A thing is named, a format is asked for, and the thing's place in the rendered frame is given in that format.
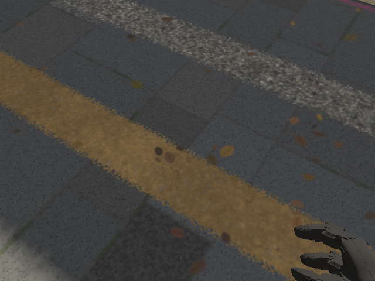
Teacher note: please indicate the right robot hand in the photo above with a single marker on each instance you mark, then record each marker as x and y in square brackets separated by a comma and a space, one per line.
[355, 263]

